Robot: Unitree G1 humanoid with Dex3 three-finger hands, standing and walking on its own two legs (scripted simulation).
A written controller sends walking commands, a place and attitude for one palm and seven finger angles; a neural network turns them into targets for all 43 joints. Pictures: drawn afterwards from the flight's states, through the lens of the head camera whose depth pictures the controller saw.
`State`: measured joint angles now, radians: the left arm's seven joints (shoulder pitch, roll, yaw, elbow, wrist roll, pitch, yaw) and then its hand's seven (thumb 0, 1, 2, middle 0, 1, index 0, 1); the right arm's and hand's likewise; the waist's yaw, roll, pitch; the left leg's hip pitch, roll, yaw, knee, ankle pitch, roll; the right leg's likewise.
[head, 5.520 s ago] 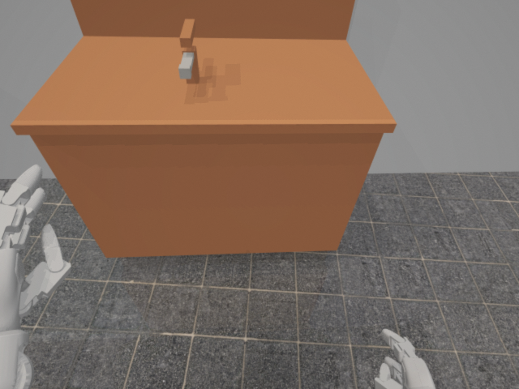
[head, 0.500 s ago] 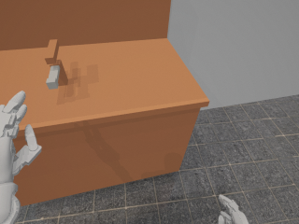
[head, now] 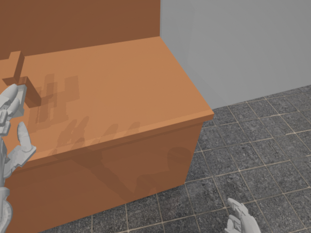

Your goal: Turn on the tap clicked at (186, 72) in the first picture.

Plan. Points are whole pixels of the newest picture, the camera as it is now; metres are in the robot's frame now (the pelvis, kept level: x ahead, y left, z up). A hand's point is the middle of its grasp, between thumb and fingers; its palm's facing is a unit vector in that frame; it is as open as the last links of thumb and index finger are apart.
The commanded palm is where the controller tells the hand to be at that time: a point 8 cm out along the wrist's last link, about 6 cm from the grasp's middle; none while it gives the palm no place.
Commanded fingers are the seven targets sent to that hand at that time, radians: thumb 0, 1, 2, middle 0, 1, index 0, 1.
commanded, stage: shuffle to correct the standing spot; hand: left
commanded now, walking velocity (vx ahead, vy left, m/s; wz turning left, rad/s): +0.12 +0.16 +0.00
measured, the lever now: (15, 110) +0.39 +0.40 +0.10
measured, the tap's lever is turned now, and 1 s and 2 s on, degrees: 0 0 0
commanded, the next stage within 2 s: come to a stop and stand still in 0.30 s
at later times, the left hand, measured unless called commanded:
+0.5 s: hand (32, 106) +0.32 +0.28 +0.19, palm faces +0.36 -0.81 -0.47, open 7.4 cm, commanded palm +0.27 +0.33 +0.19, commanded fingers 0.00 0.90 0.90 -0.20 -0.30 -0.20 -0.30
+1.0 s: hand (27, 99) +0.35 +0.30 +0.19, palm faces +0.38 -0.83 -0.40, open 7.4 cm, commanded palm +0.30 +0.34 +0.19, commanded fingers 0.00 0.90 0.90 -0.20 -0.30 -0.20 -0.30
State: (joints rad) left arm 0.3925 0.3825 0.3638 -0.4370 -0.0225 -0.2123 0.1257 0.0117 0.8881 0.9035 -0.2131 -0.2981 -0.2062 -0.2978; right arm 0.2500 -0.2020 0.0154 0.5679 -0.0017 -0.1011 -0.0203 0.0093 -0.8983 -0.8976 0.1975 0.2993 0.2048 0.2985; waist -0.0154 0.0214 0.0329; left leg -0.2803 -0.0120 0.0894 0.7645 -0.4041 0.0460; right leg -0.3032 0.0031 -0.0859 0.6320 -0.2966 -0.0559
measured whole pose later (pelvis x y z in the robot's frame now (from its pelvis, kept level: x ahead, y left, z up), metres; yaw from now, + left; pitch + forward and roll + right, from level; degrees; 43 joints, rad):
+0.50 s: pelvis +0.10 +0.06 +0.00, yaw -1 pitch -1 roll +2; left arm 0.48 0.36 0.37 -0.55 -0.04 -0.22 0.13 0.01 0.88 0.90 -0.22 -0.30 -0.21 -0.30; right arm 0.17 -0.19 0.01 0.60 0.03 -0.08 0.00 0.01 -0.90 -0.90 0.20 0.30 0.20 0.30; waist 0.00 0.01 0.09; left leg -0.44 -0.01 0.05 0.94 -0.42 -0.02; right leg -0.25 -0.06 -0.02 0.69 -0.42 0.00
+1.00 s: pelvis +0.12 +0.06 +0.02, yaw -3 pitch -1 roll +0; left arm 0.47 0.36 0.35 -0.49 -0.06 -0.14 0.15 0.01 0.88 0.90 -0.22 -0.30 -0.21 -0.30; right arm 0.19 -0.23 0.00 0.60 0.01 -0.08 -0.06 0.01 -0.90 -0.90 0.20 0.30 0.20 0.30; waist 0.01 0.03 0.03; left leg -0.23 0.03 0.00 0.49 -0.25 -0.03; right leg -0.24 0.03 -0.06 0.47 -0.22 -0.05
